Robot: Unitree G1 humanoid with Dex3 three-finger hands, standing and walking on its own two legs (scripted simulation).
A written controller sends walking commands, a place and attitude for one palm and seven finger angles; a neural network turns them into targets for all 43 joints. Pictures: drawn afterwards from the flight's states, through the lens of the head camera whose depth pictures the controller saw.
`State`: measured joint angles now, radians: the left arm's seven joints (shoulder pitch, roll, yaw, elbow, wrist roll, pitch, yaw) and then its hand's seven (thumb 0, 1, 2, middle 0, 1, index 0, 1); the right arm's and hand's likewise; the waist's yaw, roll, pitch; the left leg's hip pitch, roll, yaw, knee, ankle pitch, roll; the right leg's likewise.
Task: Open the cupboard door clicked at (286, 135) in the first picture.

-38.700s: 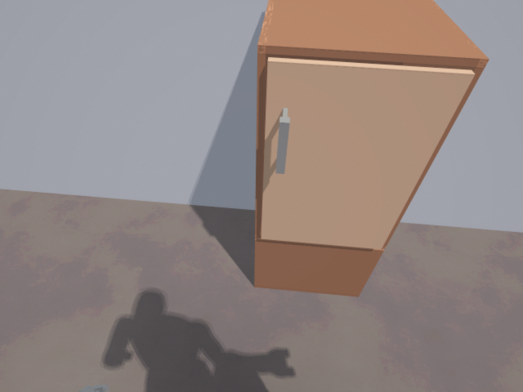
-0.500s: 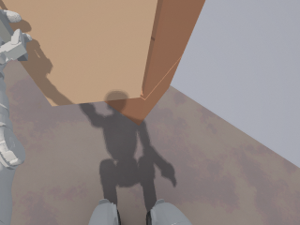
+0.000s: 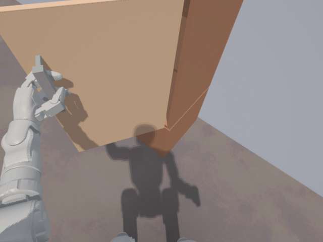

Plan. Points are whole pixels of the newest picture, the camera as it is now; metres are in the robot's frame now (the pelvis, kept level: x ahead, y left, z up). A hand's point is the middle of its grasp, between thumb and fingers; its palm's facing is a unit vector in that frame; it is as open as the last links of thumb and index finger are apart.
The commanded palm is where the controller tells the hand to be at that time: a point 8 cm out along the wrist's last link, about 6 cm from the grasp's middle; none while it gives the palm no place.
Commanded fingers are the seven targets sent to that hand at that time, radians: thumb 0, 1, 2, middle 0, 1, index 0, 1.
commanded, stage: pull the door open along its arc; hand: left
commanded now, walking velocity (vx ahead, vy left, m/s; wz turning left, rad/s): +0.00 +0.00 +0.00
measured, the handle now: (50, 85) +0.49 +0.26 +0.09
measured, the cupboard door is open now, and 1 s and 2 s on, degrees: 59 88 90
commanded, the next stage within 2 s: open thumb and fingers to let go in 0.56 s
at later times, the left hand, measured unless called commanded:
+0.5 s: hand (95, 142) +0.33 +0.13 +0.09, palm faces +0.46 -0.89 +0.02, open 6.0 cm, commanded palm +0.26 +0.18 +0.08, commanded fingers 0.00 0.90 0.90 -0.40 -1.35 -0.40 -1.35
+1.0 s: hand (107, 148) +0.32 +0.11 +0.08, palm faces +0.48 -0.88 +0.00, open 8.8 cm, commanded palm +0.26 +0.15 +0.08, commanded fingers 0.00 -0.36 0.36 -0.31 -1.22 -0.31 -1.22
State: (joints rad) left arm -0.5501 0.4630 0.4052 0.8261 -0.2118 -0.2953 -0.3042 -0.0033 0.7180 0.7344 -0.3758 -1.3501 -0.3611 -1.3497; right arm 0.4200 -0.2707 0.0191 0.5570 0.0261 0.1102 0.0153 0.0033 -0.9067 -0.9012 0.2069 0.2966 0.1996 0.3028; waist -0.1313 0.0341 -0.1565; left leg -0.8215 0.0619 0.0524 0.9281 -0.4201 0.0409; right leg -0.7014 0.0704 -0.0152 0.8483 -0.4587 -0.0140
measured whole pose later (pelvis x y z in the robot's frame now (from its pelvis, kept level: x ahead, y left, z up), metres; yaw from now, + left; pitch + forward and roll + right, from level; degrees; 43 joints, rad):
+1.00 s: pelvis -0.01 -0.06 +0.01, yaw +6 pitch +9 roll +1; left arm -0.11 0.00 0.02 0.35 -0.05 -0.28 0.41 0.01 0.26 0.62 -0.35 -1.28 -0.35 -1.28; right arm 0.22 -0.22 0.00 0.63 -0.05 0.03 -0.01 0.01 -0.91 -0.90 0.20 0.30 0.20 0.30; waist -0.01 0.03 -0.13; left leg -0.62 0.02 -0.01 0.81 -0.35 -0.03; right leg -0.52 0.04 -0.08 0.85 -0.48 -0.08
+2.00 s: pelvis -0.04 -0.01 +0.01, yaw +4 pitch +6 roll -1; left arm -0.05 0.11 -0.05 0.29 -0.14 -0.31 -0.01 -0.01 -0.50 0.30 -0.18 -0.32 -0.17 -0.32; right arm 0.25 -0.23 0.03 0.57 0.01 -0.03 0.00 0.01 -0.91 -0.90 0.21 0.30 0.20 0.30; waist -0.02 0.03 -0.09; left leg -0.63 0.00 0.03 0.85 -0.34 0.03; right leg -0.53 0.02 -0.04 0.85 -0.44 -0.02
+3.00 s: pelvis -0.02 -0.03 +0.00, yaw +5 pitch +8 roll -1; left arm 0.25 0.26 0.18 0.03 -0.32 -0.27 -0.32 -0.01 -0.50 0.30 -0.15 -0.30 -0.15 -0.30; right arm 0.24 -0.26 0.03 0.54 0.04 -0.13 -0.07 0.01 -0.91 -0.90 0.21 0.30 0.20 0.30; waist 0.01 0.05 -0.10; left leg -0.68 0.02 -0.01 0.93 -0.39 0.01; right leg -0.55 0.04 -0.08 0.90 -0.49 -0.05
